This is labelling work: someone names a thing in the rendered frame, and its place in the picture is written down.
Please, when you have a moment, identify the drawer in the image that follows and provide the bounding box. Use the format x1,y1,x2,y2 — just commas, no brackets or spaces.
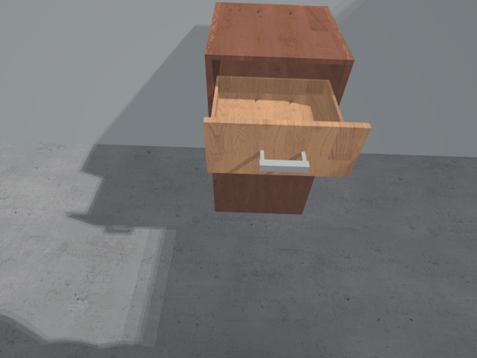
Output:
203,76,372,178

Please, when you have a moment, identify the cabinet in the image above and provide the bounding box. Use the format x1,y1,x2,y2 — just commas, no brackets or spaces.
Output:
205,2,355,215

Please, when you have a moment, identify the handle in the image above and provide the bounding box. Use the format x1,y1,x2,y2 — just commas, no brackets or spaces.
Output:
259,150,310,173

